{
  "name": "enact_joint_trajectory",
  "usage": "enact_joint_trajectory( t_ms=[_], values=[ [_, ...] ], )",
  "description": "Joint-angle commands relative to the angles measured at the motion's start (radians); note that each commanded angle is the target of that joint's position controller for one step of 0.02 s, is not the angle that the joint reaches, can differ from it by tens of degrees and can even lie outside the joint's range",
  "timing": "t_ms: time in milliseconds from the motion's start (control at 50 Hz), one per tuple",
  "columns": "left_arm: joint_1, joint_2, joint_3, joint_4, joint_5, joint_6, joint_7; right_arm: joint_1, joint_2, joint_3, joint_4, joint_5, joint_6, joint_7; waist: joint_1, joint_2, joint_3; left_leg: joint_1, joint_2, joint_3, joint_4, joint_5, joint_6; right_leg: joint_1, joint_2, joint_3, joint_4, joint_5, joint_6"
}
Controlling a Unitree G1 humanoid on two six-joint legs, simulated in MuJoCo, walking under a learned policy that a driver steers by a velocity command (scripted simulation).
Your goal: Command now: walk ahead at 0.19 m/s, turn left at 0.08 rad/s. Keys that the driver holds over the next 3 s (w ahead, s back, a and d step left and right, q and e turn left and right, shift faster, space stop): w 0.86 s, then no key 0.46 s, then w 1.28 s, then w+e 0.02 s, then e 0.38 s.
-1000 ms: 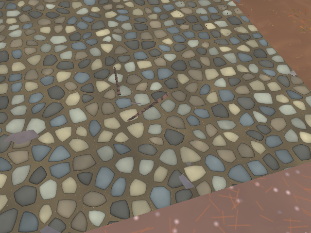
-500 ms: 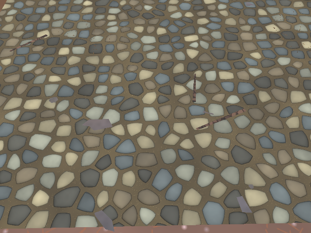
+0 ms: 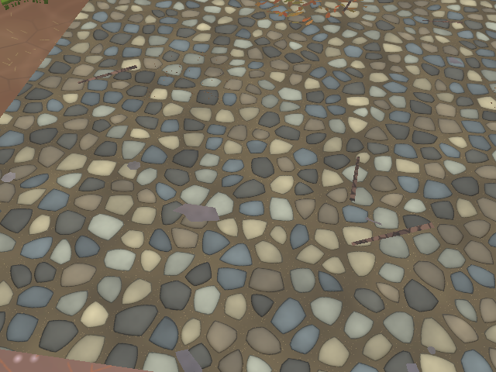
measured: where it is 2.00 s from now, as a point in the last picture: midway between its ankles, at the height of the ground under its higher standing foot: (277, 303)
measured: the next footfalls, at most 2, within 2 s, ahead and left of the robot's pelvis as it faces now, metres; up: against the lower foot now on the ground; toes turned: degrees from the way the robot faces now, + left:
right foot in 0.24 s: +0.13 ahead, -0.14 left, +0.00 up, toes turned -1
left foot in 0.76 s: +0.50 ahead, +0.06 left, +0.00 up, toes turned +1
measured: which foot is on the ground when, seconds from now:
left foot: down 0.00-0.24, up 0.26-0.74, down 0.76-1.00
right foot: up 0.00-0.22, down 0.24-0.76, up 0.78-1.00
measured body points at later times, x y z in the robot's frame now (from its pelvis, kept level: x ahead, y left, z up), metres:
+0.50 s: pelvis +0.15 -0.06 +0.01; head +0.17 -0.09 +0.46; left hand +0.16 +0.21 -0.10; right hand +0.32 -0.33 -0.09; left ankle +0.25 +0.11 -0.66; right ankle +0.09 -0.14 -0.73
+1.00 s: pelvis +0.44 -0.02 +0.01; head +0.47 -0.01 +0.46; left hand +0.59 +0.26 -0.10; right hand +0.51 -0.29 -0.11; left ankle +0.46 +0.06 -0.73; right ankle +0.51 -0.18 -0.66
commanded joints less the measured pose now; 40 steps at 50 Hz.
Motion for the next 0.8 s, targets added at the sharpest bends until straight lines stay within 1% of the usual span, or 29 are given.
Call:
enact_joint_trajectory(
  t_ms=[20,40,60,100,140,180,200,220,240,260,280,300,320,340,360,380,420,480,540,600,640,660,680,700,720,740,760,780,800],
  values=[
    [-0.139,0.111,0.030,-0.104,-0.023,-0.040,-0.006,0.137,-0.238,-0.073,-0.019,0.010,-0.023,-0.015,-0.107,0.251,0.095,0.097,0.303,-0.462,-0.344,-0.368,0.199,-0.336,0.025,-0.004,0.217,-0.177,-0.042],
    [-0.139,0.115,0.035,-0.108,-0.032,-0.051,-0.013,0.152,-0.232,-0.074,-0.013,0.013,-0.034,-0.018,-0.104,0.243,0.096,0.144,0.338,-0.504,-0.349,-0.333,0.223,-0.415,-0.004,0.032,0.295,-0.208,-0.065],
    [-0.128,0.116,0.038,-0.105,-0.037,-0.062,-0.021,0.146,-0.219,-0.073,-0.014,0.021,-0.043,-0.019,-0.092,0.211,0.087,0.178,0.343,-0.498,-0.348,-0.299,0.226,-0.453,-0.023,0.047,0.317,-0.201,-0.083],
    [-0.124,0.096,0.031,-0.094,-0.035,-0.078,-0.037,0.103,-0.205,-0.071,-0.025,0.028,-0.050,-0.017,-0.074,0.158,0.067,0.180,0.306,-0.407,-0.351,-0.199,0.202,-0.412,-0.034,0.031,0.229,-0.137,-0.100],
    [-0.108,0.072,0.019,-0.078,-0.028,-0.086,-0.053,0.067,-0.220,-0.078,-0.033,0.030,-0.050,-0.007,-0.058,0.148,0.037,0.104,0.251,-0.295,-0.341,-0.077,0.182,-0.259,-0.005,-0.014,0.117,-0.043,-0.095],
    [-0.050,0.078,0.019,-0.052,-0.024,-0.087,-0.060,0.057,-0.227,-0.081,-0.029,0.041,-0.048,0.003,-0.023,0.140,0.007,0.006,0.220,-0.223,-0.307,-0.035,0.168,-0.072,0.036,-0.058,0.006,0.112,-0.079],
    [0.009,0.082,0.022,-0.028,-0.023,-0.085,-0.059,0.056,-0.219,-0.079,-0.024,0.043,-0.046,0.007,0.008,0.128,-0.005,-0.062,0.208,-0.199,-0.268,-0.048,0.154,0.047,0.059,-0.077,-0.042,0.183,-0.072],
    [0.083,0.095,0.030,0.000,-0.025,-0.081,-0.053,0.068,-0.194,-0.071,-0.017,0.037,-0.048,0.008,0.037,0.112,-0.018,-0.128,0.186,-0.181,-0.213,-0.073,0.133,0.156,0.074,-0.077,-0.051,0.177,-0.073],
    [0.169,0.121,0.040,0.018,-0.030,-0.080,-0.042,0.066,-0.152,-0.057,-0.014,0.028,-0.054,0.010,0.078,0.081,-0.031,-0.211,0.146,-0.134,-0.092,-0.079,0.091,0.267,0.028,-0.010,-0.077,0.136,-0.097],
    [0.264,0.218,0.059,0.019,-0.021,-0.084,-0.028,0.042,-0.072,-0.032,-0.045,0.011,-0.064,0.010,0.104,-0.138,-0.056,-0.361,0.031,-0.004,0.277,-0.147,0.002,0.359,-0.203,0.331,-0.242,-0.040,-0.187],
    [0.288,0.290,0.074,0.016,-0.006,-0.091,-0.039,0.048,-0.119,-0.047,-0.090,0.036,-0.081,-0.002,0.094,-0.262,-0.071,-0.530,-0.033,-0.038,0.526,-0.296,-0.023,0.371,-0.349,0.730,-0.399,-0.302,-0.332],
    [0.201,0.225,0.054,-0.007,-0.007,-0.099,-0.039,0.061,-0.186,-0.065,-0.074,0.059,-0.092,-0.005,0.062,-0.150,0.008,-0.612,0.042,-0.093,0.632,-0.226,-0.010,0.325,-0.351,0.712,-0.420,-0.415,-0.333],
    [0.153,0.172,0.040,-0.022,-0.008,-0.101,-0.036,0.050,-0.204,-0.071,-0.062,0.060,-0.096,-0.001,0.043,-0.116,0.064,-0.638,0.080,-0.077,0.642,-0.123,0.006,0.282,-0.307,0.597,-0.413,-0.355,-0.297],
    [0.119,0.154,0.033,-0.032,-0.001,-0.101,-0.034,0.049,-0.190,-0.070,-0.044,0.046,-0.099,0.000,0.027,-0.072,0.068,-0.620,0.108,-0.063,0.623,-0.038,0.010,0.252,-0.261,0.502,-0.413,-0.242,-0.269],
    [0.104,0.137,0.027,-0.036,0.003,-0.100,-0.033,0.040,-0.182,-0.072,-0.039,0.034,-0.100,0.002,0.016,-0.056,0.075,-0.600,0.130,-0.061,0.587,0.027,0.007,0.227,-0.227,0.424,-0.418,-0.114,-0.253],
    [0.102,0.127,0.022,-0.039,0.005,-0.098,-0.030,0.044,-0.169,-0.071,-0.032,0.028,-0.098,0.008,0.008,-0.063,0.068,-0.558,0.142,-0.051,0.563,0.079,0.000,0.200,-0.192,0.351,-0.430,-0.019,-0.238],
    [0.125,0.123,0.020,-0.033,-0.001,-0.100,-0.025,0.039,-0.146,-0.067,-0.029,0.025,-0.093,0.014,0.008,-0.054,0.054,-0.551,0.142,-0.021,0.521,0.156,-0.021,0.203,-0.162,0.256,-0.441,0.175,-0.240],
    [0.157,0.126,0.019,-0.019,-0.005,-0.092,-0.017,-0.036,-0.118,-0.057,-0.059,0.022,-0.095,0.015,0.022,-0.026,0.057,-0.561,0.135,0.006,0.374,0.248,-0.050,0.213,-0.137,0.155,-0.444,0.403,-0.236],
    [0.195,0.132,0.017,-0.004,-0.008,-0.082,-0.006,-0.149,-0.081,-0.039,-0.092,0.028,-0.108,0.031,0.059,-0.037,0.079,-0.484,0.108,0.047,0.167,0.377,-0.055,0.180,-0.109,0.083,-0.462,0.442,-0.217],
    [0.248,0.145,0.020,0.019,-0.014,-0.073,-0.003,-0.238,-0.075,-0.034,-0.118,0.036,-0.117,0.051,0.081,-0.027,0.112,-0.457,0.084,0.059,0.045,0.417,-0.041,0.217,-0.140,0.079,-0.460,0.439,-0.226],
    [0.264,0.150,0.024,0.032,-0.018,-0.064,-0.002,-0.272,-0.084,-0.035,-0.132,0.039,-0.123,0.063,0.073,-0.031,0.120,-0.462,0.073,0.051,-0.002,0.387,-0.016,0.283,-0.173,0.082,-0.430,0.497,-0.225],
    [0.264,0.154,0.028,0.035,-0.021,-0.060,0.000,-0.274,-0.092,-0.038,-0.136,0.039,-0.126,0.068,0.060,-0.037,0.113,-0.454,0.066,0.049,-0.020,0.358,0.002,0.318,-0.187,0.081,-0.403,0.561,-0.220],
    [0.256,0.164,0.032,0.034,-0.020,-0.057,0.002,-0.255,-0.108,-0.044,-0.133,0.038,-0.127,0.070,0.036,-0.048,0.090,-0.414,0.050,0.055,-0.032,0.324,0.021,0.347,-0.194,0.076,-0.360,0.685,-0.210],
    [0.250,0.180,0.039,0.032,-0.018,-0.054,0.005,-0.213,-0.131,-0.053,-0.123,0.034,-0.125,0.067,0.005,-0.069,0.045,-0.343,0.023,0.071,-0.028,0.283,0.041,0.373,-0.195,0.072,-0.295,0.862,-0.201],
    [0.241,0.193,0.044,0.030,-0.014,-0.047,0.008,-0.122,-0.164,-0.069,-0.100,0.033,-0.121,0.060,-0.049,-0.086,-0.028,-0.222,-0.007,0.090,-0.022,0.249,0.067,0.386,-0.185,0.061,-0.176,1.041,-0.192],
    [0.219,0.190,0.042,0.022,-0.009,-0.040,0.010,0.038,-0.201,-0.088,-0.056,0.033,-0.116,0.047,-0.138,-0.076,-0.132,0.009,-0.013,0.101,-0.051,0.298,0.101,0.319,-0.148,0.028,0.016,1.102,-0.165],
    [0.222,0.152,0.027,-0.006,0.011,-0.042,0.014,0.222,-0.254,-0.102,-0.016,0.020,-0.107,0.031,-0.200,0.002,-0.285,0.370,0.157,-0.083,0.023,0.315,0.159,0.072,-0.108,0.025,0.307,0.805,-0.143],
    [0.382,-0.010,-0.019,-0.020,0.008,-0.062,-0.002,0.250,-0.321,-0.112,0.005,0.011,-0.111,0.039,-0.090,0.297,-0.450,0.714,0.421,-0.619,-0.067,0.084,0.342,-0.327,0.112,0.059,0.681,-0.115,-0.081],
    [0.288,0.115,0.007,-0.009,-0.022,-0.087,-0.012,0.257,-0.207,-0.089,0.008,0.019,-0.109,0.034,-0.153,0.212,-0.427,0.668,0.408,-0.727,-0.196,-0.052,0.318,-0.437,0.092,0.176,0.785,-0.200,-0.087]
  ],
)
